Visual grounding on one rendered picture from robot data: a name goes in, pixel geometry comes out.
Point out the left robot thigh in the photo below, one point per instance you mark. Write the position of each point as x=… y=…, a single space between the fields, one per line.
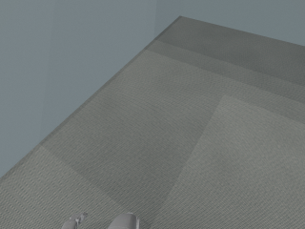
x=125 y=221

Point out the robot left hand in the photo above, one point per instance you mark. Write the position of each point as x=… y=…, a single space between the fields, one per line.
x=74 y=221

